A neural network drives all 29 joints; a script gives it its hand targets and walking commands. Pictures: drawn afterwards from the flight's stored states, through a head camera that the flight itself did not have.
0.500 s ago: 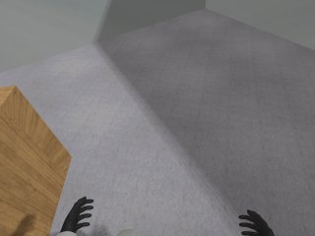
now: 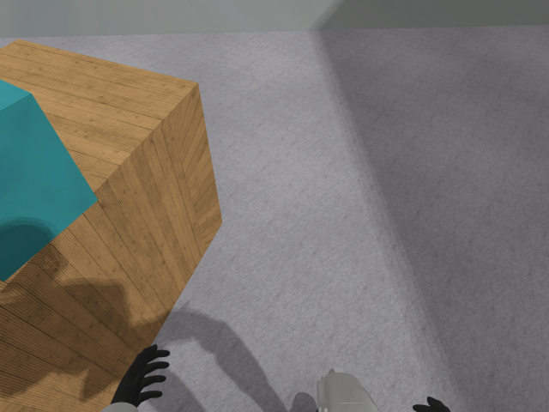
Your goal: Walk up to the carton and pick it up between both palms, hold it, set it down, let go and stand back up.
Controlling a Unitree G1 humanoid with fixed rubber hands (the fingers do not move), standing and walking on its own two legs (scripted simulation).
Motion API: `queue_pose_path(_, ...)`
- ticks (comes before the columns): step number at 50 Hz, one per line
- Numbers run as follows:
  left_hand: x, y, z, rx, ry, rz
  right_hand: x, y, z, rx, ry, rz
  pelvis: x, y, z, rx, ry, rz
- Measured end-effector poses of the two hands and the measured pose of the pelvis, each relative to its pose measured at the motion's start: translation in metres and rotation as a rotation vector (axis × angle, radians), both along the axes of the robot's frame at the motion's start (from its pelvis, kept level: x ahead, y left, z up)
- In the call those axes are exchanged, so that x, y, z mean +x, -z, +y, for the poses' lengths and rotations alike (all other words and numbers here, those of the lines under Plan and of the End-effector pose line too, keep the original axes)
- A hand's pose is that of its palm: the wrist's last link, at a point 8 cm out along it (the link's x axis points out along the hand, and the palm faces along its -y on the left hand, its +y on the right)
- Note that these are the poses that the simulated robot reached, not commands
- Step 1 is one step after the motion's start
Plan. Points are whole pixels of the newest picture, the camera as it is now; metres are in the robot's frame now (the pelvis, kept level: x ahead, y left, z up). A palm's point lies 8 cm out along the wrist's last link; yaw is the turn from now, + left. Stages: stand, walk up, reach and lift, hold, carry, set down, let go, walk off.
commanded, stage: walk up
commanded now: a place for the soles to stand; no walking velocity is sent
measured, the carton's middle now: out of the picture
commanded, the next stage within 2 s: none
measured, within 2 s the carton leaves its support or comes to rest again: neither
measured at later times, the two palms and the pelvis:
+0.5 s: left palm out of the picture +0.10 +0.35 -0.08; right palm (296, 284) +0.34 -0.05 -0.09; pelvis +0.09 +0.08 +0.00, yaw +20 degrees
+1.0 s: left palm out of the picture +0.14 +0.44 -0.12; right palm (256, 284) +0.33 +0.02 -0.07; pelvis +0.12 +0.17 +0.00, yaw +36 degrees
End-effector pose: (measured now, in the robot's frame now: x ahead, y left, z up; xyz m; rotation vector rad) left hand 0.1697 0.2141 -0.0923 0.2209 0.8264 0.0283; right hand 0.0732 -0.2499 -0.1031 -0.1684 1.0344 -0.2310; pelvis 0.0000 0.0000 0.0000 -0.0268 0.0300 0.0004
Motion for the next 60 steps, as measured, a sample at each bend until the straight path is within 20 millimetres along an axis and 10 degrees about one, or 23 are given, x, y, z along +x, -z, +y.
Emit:
queue_pose_path(9,0.039,-0.004,0.016,0.041,-0.147,-0.080,0.117,0.013,0.009,0.013,-0.145,-0.116,0.049,0.017,0.009,0.008,-0.063,0.009)
queue_pose_path(16,-0.004,-0.022,0.061,0.091,-0.396,-0.095,0.185,0.006,0.051,0.015,-0.402,-0.052,0.063,0.004,0.024,0.032,-0.227,-0.008)
queue_pose_path(24,-0.070,-0.014,0.125,0.090,-0.514,0.025,0.259,-0.010,0.181,0.158,-0.587,-0.192,0.083,0.001,0.076,0.021,-0.344,-0.010)
queue_pose_path(31,-0.078,0.027,0.219,0.046,-0.590,0.026,0.284,-0.010,0.280,0.077,-0.697,-0.262,0.102,0.027,0.141,-0.012,-0.447,-0.024)
queue_pose_path(44,-0.024,0.027,0.233,-0.104,-0.559,0.056,0.251,-0.027,0.267,-0.110,-0.572,-0.099,0.115,0.000,0.181,-0.012,-0.580,0.001)
queue_pose_path(60,-0.042,0.023,0.193,-0.056,-0.702,0.093,0.288,-0.018,0.250,-0.055,-0.684,-0.142,0.128,0.005,0.121,0.004,-0.675,0.010)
